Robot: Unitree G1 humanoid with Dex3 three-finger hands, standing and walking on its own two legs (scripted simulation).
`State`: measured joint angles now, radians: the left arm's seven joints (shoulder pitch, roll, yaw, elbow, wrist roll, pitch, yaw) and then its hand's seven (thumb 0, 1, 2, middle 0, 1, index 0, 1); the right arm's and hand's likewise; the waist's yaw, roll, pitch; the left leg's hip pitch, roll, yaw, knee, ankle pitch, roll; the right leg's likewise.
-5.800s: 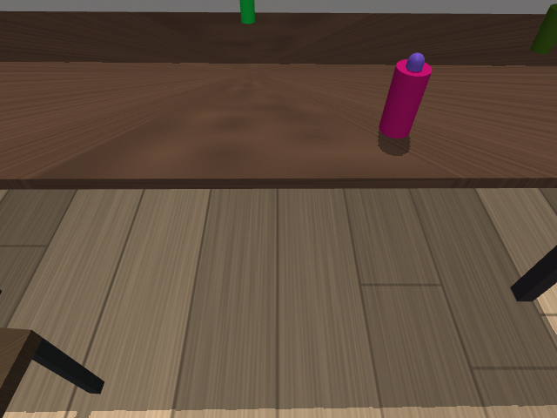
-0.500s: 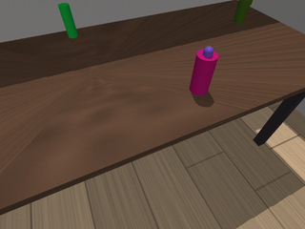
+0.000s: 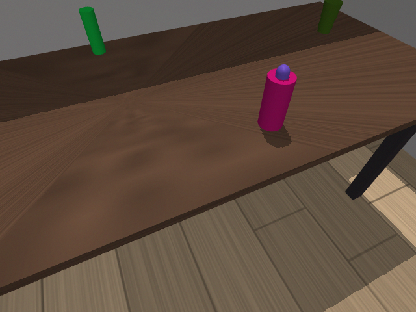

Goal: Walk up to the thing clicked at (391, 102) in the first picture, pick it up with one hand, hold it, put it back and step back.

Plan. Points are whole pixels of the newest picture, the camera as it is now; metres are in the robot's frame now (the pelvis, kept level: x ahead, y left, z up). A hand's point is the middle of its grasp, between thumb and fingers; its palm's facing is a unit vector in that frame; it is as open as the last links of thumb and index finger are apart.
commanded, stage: stand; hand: right
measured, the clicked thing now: (276, 97) +0.62 -0.18 +0.06
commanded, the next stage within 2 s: walk up in 0.52 s
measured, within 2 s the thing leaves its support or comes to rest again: neither
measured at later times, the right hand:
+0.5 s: hand out of the picture +0.07 -0.25 -0.16, palm faces -0.03 +0.94 -0.34, open 7.4 cm
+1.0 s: hand out of the picture +0.09 -0.48 -0.15, palm faces -0.19 +0.79 -0.59, open 7.4 cm
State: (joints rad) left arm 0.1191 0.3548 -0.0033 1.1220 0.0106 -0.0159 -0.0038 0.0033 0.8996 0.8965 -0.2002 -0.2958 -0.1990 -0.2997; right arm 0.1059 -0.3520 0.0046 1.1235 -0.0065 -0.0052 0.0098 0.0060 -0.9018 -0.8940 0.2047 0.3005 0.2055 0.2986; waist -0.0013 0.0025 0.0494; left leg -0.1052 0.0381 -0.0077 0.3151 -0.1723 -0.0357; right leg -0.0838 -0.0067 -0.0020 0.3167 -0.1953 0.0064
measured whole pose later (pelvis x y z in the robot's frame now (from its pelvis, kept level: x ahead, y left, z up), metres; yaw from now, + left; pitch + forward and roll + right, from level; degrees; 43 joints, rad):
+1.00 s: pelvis +0.00 -0.15 -0.03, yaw +11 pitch -1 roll +0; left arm 0.16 0.37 0.09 0.73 0.09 0.09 -0.09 0.00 0.90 0.90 -0.20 -0.30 -0.20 -0.30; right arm 0.35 -0.48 -0.09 0.92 -0.01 -0.05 -0.10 0.01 -0.90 -0.89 0.21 0.30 0.21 0.30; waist 0.01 -0.04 0.14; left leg -0.51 0.02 0.03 1.03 -0.50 0.03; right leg -0.34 -0.04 -0.03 0.73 -0.37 -0.03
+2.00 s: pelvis +0.05 -0.29 -0.03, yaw +29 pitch -3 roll +0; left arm 0.28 0.43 0.04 0.90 0.00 -0.02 0.03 0.01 0.90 0.90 -0.20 -0.30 -0.20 -0.30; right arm 0.13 -0.38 -0.05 0.82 -0.01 0.02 0.03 0.01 -0.90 -0.89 0.21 0.30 0.21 0.30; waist 0.03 0.00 0.13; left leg -0.34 -0.02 -0.01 0.71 -0.32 0.02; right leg -0.40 -0.08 -0.02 0.95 -0.54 -0.02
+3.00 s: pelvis +0.06 -0.27 +0.00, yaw +25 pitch -3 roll +0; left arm 0.08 0.36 0.00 1.15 0.01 -0.03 0.00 0.00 0.90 0.90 -0.20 -0.30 -0.20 -0.30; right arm 0.07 -0.36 -0.03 1.13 -0.01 0.01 0.02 0.01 -0.90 -0.89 0.20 0.30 0.21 0.30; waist 0.00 0.00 0.06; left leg -0.11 0.02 0.05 0.36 -0.20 0.00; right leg -0.15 -0.03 0.02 0.36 -0.17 0.03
